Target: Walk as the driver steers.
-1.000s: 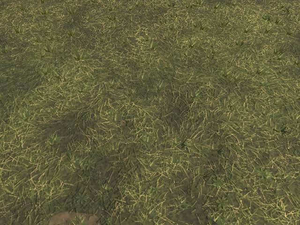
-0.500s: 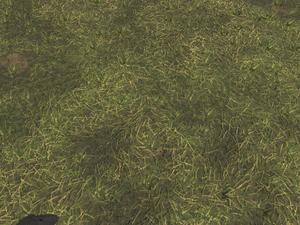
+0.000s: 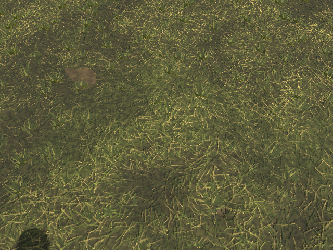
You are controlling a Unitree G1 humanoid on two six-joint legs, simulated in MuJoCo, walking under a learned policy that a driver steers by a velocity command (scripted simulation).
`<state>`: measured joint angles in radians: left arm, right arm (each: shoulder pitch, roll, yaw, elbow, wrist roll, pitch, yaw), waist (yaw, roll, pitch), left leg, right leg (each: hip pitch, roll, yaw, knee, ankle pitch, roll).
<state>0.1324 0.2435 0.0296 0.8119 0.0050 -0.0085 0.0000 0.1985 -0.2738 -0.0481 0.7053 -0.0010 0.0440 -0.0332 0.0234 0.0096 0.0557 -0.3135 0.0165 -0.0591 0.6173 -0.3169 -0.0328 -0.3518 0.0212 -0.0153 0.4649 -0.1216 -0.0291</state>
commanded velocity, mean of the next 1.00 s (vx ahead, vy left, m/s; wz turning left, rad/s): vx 0.11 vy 0.00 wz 0.03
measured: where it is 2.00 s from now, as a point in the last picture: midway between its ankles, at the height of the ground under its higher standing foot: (178, 203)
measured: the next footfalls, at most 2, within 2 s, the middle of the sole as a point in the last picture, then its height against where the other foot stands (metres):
left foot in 0.02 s outside the picture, level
left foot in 1.34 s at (147, 236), level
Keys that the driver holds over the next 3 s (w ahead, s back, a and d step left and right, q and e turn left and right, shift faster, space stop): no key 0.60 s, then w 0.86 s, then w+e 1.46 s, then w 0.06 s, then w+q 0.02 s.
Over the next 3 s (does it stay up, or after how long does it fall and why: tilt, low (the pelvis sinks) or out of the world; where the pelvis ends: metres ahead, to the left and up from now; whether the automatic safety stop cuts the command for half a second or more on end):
stays up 1.17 -0.29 -0.01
